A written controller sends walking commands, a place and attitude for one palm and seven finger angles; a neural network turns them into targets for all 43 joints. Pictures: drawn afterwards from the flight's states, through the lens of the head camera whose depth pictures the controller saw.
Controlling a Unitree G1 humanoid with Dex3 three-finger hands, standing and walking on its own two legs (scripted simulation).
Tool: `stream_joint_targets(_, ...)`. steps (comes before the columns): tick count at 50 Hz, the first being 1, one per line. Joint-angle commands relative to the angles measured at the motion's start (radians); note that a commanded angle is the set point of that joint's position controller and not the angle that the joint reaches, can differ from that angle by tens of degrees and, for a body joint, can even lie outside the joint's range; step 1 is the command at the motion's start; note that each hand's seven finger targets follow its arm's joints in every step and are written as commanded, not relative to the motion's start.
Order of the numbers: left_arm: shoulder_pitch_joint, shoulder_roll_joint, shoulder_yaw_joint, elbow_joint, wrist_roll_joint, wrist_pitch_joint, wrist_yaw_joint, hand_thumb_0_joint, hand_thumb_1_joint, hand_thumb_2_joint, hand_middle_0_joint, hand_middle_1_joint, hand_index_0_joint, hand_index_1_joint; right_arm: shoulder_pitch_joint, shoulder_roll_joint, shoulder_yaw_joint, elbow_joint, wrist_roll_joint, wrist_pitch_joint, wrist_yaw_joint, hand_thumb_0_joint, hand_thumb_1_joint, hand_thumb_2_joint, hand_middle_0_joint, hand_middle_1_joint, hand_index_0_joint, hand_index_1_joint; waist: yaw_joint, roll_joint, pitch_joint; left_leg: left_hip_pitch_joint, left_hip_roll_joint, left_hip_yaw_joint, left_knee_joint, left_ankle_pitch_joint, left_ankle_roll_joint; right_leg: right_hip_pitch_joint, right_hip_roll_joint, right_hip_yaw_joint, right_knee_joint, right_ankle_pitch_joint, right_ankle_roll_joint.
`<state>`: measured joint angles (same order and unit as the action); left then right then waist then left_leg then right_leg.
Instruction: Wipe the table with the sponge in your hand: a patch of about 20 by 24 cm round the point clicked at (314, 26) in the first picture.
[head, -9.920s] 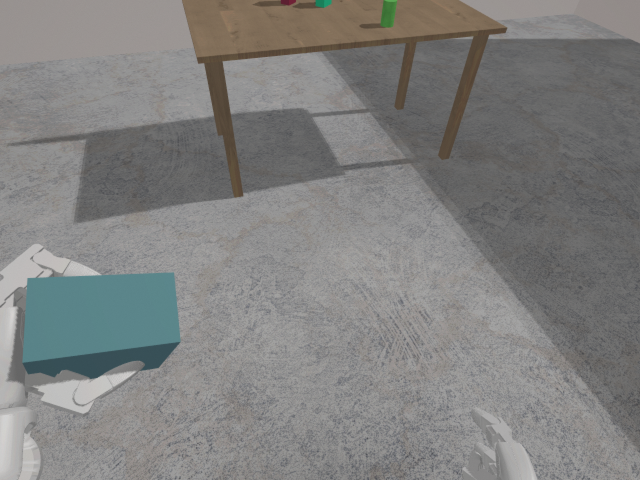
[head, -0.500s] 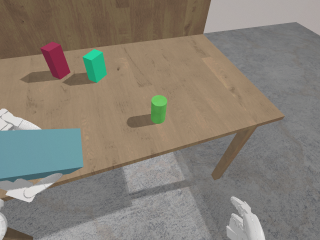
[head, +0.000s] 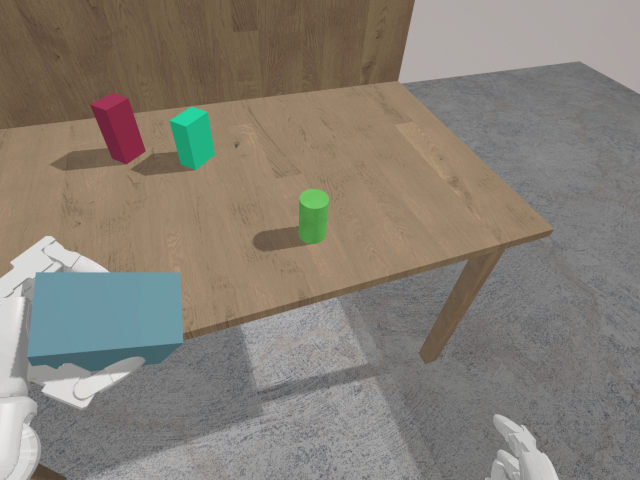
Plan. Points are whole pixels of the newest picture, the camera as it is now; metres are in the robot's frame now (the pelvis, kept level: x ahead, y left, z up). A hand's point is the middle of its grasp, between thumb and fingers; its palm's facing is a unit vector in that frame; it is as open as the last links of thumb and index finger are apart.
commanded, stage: come to a stop and stand still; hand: left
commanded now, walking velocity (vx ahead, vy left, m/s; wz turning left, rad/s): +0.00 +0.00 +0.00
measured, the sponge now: (128, 324) +0.22 +0.21 +0.14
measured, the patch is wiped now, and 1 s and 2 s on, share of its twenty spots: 0.00 0.00 0.00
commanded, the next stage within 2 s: look again from close up in 0.84 s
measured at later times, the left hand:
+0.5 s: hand (54, 272) +0.25 +0.29 +0.17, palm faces +0.41 -0.85 -0.33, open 10.5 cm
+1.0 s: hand (56, 266) +0.26 +0.29 +0.17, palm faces +0.39 -0.85 -0.35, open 10.5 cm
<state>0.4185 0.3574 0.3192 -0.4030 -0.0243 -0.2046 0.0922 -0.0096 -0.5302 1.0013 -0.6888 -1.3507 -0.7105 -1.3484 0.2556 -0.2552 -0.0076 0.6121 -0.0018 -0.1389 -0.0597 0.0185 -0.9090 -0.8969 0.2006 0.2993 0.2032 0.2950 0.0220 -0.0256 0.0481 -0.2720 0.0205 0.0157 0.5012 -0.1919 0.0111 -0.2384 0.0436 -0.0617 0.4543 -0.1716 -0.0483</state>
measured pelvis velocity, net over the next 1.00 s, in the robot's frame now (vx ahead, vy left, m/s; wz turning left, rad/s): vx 0.05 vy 0.04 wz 0.01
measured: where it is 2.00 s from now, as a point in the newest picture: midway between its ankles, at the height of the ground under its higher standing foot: outside the picture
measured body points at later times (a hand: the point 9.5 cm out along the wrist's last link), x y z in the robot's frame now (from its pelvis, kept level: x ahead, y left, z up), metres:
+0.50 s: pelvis +0.04 +0.04 +0.01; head +0.05 +0.07 +0.45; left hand +0.23 +0.33 +0.19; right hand +0.22 -0.16 -0.06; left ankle +0.06 +0.12 -0.74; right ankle +0.06 -0.09 -0.74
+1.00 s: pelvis +0.05 +0.04 +0.01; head +0.07 +0.07 +0.46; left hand +0.24 +0.33 +0.18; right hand +0.24 -0.18 -0.06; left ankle +0.06 +0.12 -0.74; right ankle +0.06 -0.09 -0.74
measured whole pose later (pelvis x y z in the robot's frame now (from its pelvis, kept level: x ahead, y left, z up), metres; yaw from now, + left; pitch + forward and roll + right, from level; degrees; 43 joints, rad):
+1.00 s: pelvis +0.05 +0.04 +0.01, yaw +1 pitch -1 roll -2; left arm 0.43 0.36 0.34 -0.48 -0.04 -0.20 0.11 -0.01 -0.53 1.00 -0.68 -1.35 -0.71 -1.35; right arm 0.18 -0.19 0.02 0.58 0.00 -0.11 -0.03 0.02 -0.91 -0.90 0.20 0.30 0.21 0.30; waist 0.03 -0.03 0.05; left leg -0.22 -0.03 0.02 0.44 -0.21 0.06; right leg -0.17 0.00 -0.04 0.36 -0.19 0.01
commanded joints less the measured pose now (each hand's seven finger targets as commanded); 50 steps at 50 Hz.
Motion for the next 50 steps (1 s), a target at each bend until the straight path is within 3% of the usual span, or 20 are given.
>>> stream_joint_targets(1,-0.208,0.194,0.137,-0.277,-0.003,-0.089,0.038,0.000,0.100,1.300,-1.200,-1.600,-1.200,-1.600,-0.133,-0.078,-0.020,-0.174,-0.001,-0.084,-0.001,0.000,-0.900,-0.900,0.200,0.300,0.200,0.300,0.004,0.121,-0.049,0.005,0.026,-0.082,-0.145,-0.262,0.027,-0.036,-0.102,0.157,-0.184,-0.366,0.024)
stream_joint_targets(2,-0.205,0.185,0.128,-0.287,0.001,-0.092,0.038,0.000,0.100,1.300,-1.200,-1.600,-1.200,-1.600,-0.131,-0.084,-0.023,-0.173,-0.002,-0.089,0.003,0.000,-0.900,-0.900,0.200,0.300,0.200,0.300,0.005,0.144,-0.064,-0.017,0.034,-0.090,-0.167,-0.269,0.030,0.010,-0.089,0.141,-0.159,-0.322,0.028)
stream_joint_targets(5,-0.130,0.148,0.108,-0.236,0.003,-0.087,0.032,0.000,0.100,1.300,-1.200,-1.600,-1.200,-1.600,-0.127,-0.079,-0.020,-0.175,0.001,-0.098,0.015,0.000,-0.900,-0.900,0.200,0.300,0.200,0.300,0.011,0.130,-0.079,-0.078,0.058,-0.119,-0.214,-0.308,0.035,0.096,-0.068,0.106,-0.111,-0.229,0.038)
stream_joint_targets(8,-0.122,0.149,0.110,-0.224,0.008,-0.084,0.031,0.000,0.100,1.300,-1.200,-1.600,-1.200,-1.600,-0.117,-0.081,-0.024,-0.173,0.001,-0.101,0.020,0.000,-0.900,-0.900,0.200,0.300,0.200,0.300,0.009,0.079,-0.069,-0.075,0.052,-0.118,-0.211,-0.274,0.028,0.088,-0.066,0.115,-0.132,-0.194,0.036)
stream_joint_targets(12,-0.143,0.158,0.118,-0.239,0.011,-0.084,0.032,0.000,0.100,1.300,-1.200,-1.600,-1.200,-1.600,-0.124,-0.073,-0.017,-0.170,-0.002,-0.096,0.022,0.000,-0.900,-0.900,0.200,0.300,0.200,0.300,0.008,0.110,-0.086,-0.074,0.067,-0.137,-0.243,-0.262,0.027,0.116,-0.058,0.100,-0.112,-0.135,0.038)
stream_joint_targets(13,-0.148,0.150,0.111,-0.238,0.011,-0.083,0.030,0.000,0.100,1.300,-1.200,-1.600,-1.200,-1.600,-0.121,-0.072,-0.016,-0.170,-0.001,-0.096,0.023,0.000,-0.900,-0.900,0.200,0.300,0.200,0.300,0.008,0.093,-0.085,-0.069,0.066,-0.139,-0.240,-0.249,0.026,0.116,-0.059,0.100,-0.113,-0.121,0.037)
stream_joint_targets(18,-0.177,0.148,0.103,-0.273,0.006,-0.078,0.031,0.000,0.100,1.300,-1.200,-1.600,-1.200,-1.600,-0.132,-0.066,-0.014,-0.167,-0.003,-0.093,0.025,0.000,-0.900,-0.900,0.200,0.300,0.200,0.300,0.007,0.088,-0.132,0.014,0.054,-0.109,-0.192,-0.075,0.015,0.131,-0.070,0.093,-0.109,0.009,0.034)
stream_joint_targets(19,-0.164,0.170,0.121,-0.278,0.006,-0.078,0.032,0.000,0.100,1.300,-1.200,-1.600,-1.200,-1.600,-0.143,-0.063,-0.010,-0.163,-0.002,-0.093,0.028,0.000,-0.900,-0.900,0.200,0.300,0.200,0.300,0.006,0.102,-0.148,0.026,0.055,-0.105,-0.190,-0.049,0.013,0.139,-0.067,0.080,-0.101,0.033,0.038)
stream_joint_targets(20,-0.169,0.139,0.096,-0.278,0.002,-0.076,0.031,0.000,0.100,1.300,-1.200,-1.600,-1.200,-1.600,-0.135,-0.062,-0.011,-0.163,-0.003,-0.089,0.028,0.000,-0.900,-0.900,0.200,0.300,0.200,0.300,0.004,0.098,-0.151,0.029,0.055,-0.111,-0.184,-0.017,0.010,0.146,-0.072,0.081,-0.097,0.056,0.035)
stream_joint_targets(26,-0.105,0.155,0.119,-0.294,-0.011,-0.068,0.033,0.000,0.100,1.300,-1.200,-1.600,-1.200,-1.600,-0.150,-0.060,-0.015,-0.173,0.002,-0.064,0.028,0.000,-0.900,-0.900,0.200,0.300,0.200,0.300,0.006,0.090,-0.195,0.093,0.056,-0.099,-0.134,0.231,-0.005,0.166,-0.082,0.066,-0.081,0.184,0.037)
stream_joint_targets(29,-0.075,0.172,0.139,-0.297,-0.015,-0.065,0.033,0.000,0.100,1.300,-1.200,-1.600,-1.200,-1.600,-0.160,-0.061,-0.018,-0.175,0.007,-0.053,0.027,0.000,-0.900,-0.900,0.200,0.300,0.200,0.300,0.005,0.096,-0.195,0.098,0.056,-0.093,-0.133,0.242,-0.006,0.162,-0.077,0.060,-0.079,0.182,0.039)
stream_joint_targets(30,-0.074,0.138,0.111,-0.283,-0.019,-0.064,0.029,0.000,0.100,1.300,-1.200,-1.600,-1.200,-1.600,-0.149,-0.062,-0.017,-0.177,0.005,-0.046,0.026,0.000,-0.900,-0.900,0.200,0.300,0.200,0.300,0.002,0.101,-0.183,0.088,0.059,-0.098,-0.140,0.249,-0.012,0.163,-0.079,0.053,-0.078,0.172,0.037)
stream_joint_targets(34,-0.058,0.180,0.146,-0.320,-0.020,-0.066,0.034,0.000,0.100,1.300,-1.200,-1.600,-1.200,-1.600,-0.163,-0.064,-0.023,-0.187,0.009,-0.039,0.022,0.000,-0.900,-0.900,0.200,0.300,0.200,0.300,0.003,0.101,-0.202,0.106,0.060,-0.095,-0.131,0.274,-0.013,0.168,-0.078,0.053,-0.075,0.187,0.039)
stream_joint_targets(35,-0.055,0.152,0.123,-0.309,-0.024,-0.064,0.032,0.000,0.100,1.300,-1.200,-1.600,-1.200,-1.600,-0.155,-0.063,-0.021,-0.187,0.007,-0.033,0.021,0.000,-0.900,-0.900,0.200,0.300,0.200,0.300,0.001,0.095,-0.197,0.101,0.061,-0.095,-0.129,0.276,-0.013,0.168,-0.082,0.052,-0.080,0.188,0.037)
stream_joint_targets(36,-0.060,0.163,0.131,-0.318,-0.024,-0.064,0.034,0.000,0.100,1.300,-1.200,-1.600,-1.200,-1.600,-0.154,-0.068,-0.025,-0.190,0.008,-0.032,0.021,0.000,-0.900,-0.900,0.200,0.300,0.200,0.300,0.002,0.102,-0.195,0.096,0.060,-0.102,-0.129,0.283,-0.018,0.177,-0.083,0.056,-0.080,0.196,0.036)
stream_joint_targets(41,-0.071,0.161,0.121,-0.326,-0.024,-0.064,0.037,0.000,0.100,1.300,-1.200,-1.600,-1.200,-1.600,-0.157,-0.072,-0.028,-0.191,0.010,-0.029,0.017,0.000,-0.900,-0.900,0.200,0.300,0.200,0.300,0.000,0.122,-0.183,0.087,0.059,-0.103,-0.144,0.236,-0.019,0.171,-0.083,0.057,-0.082,0.169,0.035)
stream_joint_targets(44,-0.056,0.173,0.136,-0.309,-0.024,-0.062,0.039,0.000,0.100,1.300,-1.200,-1.600,-1.200,-1.600,-0.167,-0.071,-0.026,-0.187,0.011,-0.030,0.016,0.000,-0.900,-0.900,0.200,0.300,0.200,0.300,0.000,0.107,-0.178,0.072,0.057,-0.098,-0.150,0.175,-0.008,0.175,-0.084,0.062,-0.093,0.159,0.039)
stream_joint_targets(45,-0.055,0.149,0.117,-0.289,-0.026,-0.060,0.038,0.000,0.100,1.300,-1.200,-1.600,-1.200,-1.600,-0.158,-0.068,-0.023,-0.185,0.007,-0.026,0.015,0.000,-0.900,-0.900,0.200,0.300,0.200,0.300,0.000,0.084,-0.175,0.063,0.055,-0.103,-0.153,0.164,-0.008,0.178,-0.087,0.060,-0.098,0.155,0.038)
stream_joint_targets(49,-0.061,0.169,0.130,-0.290,-0.025,-0.056,0.039,0.000,0.100,1.300,-1.200,-1.600,-1.200,-1.600,-0.173,-0.071,-0.025,-0.185,0.012,-0.029,0.013,0.000,-0.900,-0.900,0.200,0.300,0.200,0.300,-0.001,0.084,-0.162,0.053,0.051,-0.098,-0.163,0.093,-0.001,0.172,-0.088,0.072,-0.108,0.139,0.039)
stream_joint_targets(50,-0.065,0.147,0.113,-0.276,-0.026,-0.056,0.039,0.000,0.100,1.300,-1.200,-1.600,-1.200,-1.600,-0.163,-0.067,-0.021,-0.182,0.007,-0.024,0.013,0.000,-0.900,-0.900,0.200,0.300,0.200,0.300,-0.001,0.083,-0.158,0.037,0.048,-0.102,-0.167,0.074,0.000,0.178,-0.091,0.070,-0.114,0.124,0.038)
